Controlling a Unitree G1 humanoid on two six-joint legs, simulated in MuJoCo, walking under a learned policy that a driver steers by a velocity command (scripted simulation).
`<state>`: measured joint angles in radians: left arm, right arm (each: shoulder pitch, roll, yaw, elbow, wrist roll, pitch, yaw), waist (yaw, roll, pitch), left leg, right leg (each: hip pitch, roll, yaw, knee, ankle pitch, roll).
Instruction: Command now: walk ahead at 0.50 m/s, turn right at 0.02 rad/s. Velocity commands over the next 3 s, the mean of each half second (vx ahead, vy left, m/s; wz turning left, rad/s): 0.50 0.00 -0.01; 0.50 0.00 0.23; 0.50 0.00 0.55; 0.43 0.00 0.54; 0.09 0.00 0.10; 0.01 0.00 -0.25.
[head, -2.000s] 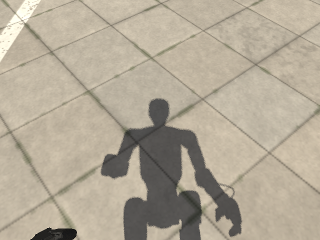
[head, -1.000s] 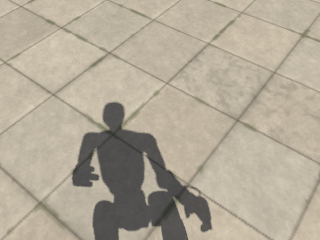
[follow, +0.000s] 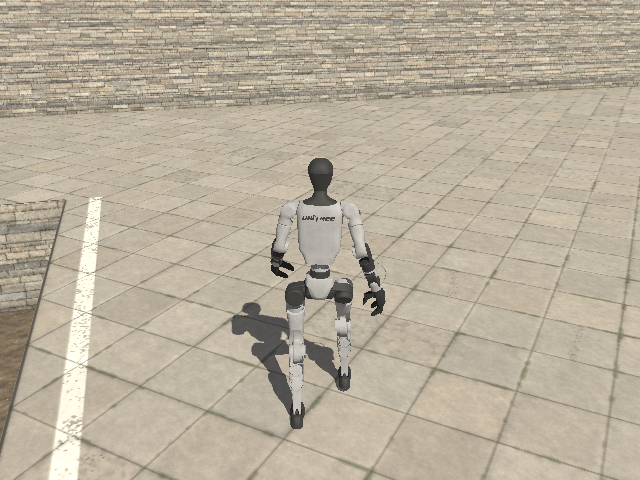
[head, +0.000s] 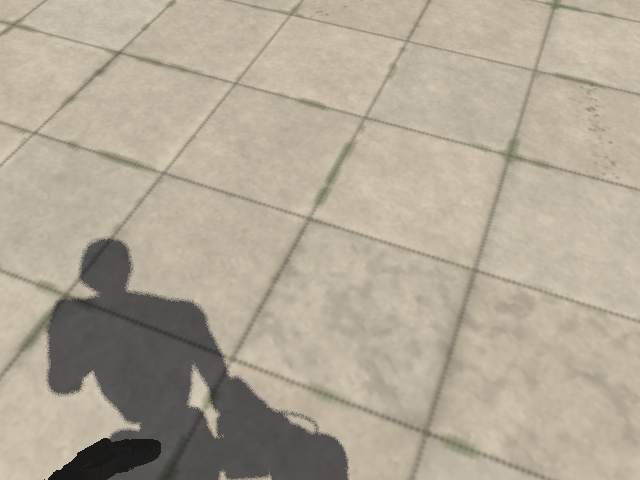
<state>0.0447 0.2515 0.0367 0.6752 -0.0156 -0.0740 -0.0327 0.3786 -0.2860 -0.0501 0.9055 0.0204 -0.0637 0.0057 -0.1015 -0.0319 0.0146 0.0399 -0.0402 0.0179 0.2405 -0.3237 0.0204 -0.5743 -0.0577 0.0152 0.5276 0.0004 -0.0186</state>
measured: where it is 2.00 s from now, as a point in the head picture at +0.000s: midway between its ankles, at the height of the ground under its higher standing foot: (200, 250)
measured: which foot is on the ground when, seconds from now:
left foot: down 0.00-0.08, up 0.10-0.56, down 0.58-1.00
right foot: up 0.00-0.04, down 0.06-0.60, up 0.62-1.00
